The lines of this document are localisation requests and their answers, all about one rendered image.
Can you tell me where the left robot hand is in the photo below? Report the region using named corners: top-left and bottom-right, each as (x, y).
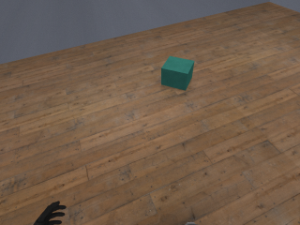
top-left (33, 201), bottom-right (67, 225)

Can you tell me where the carton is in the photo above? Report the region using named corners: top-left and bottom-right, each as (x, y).
top-left (161, 56), bottom-right (195, 91)

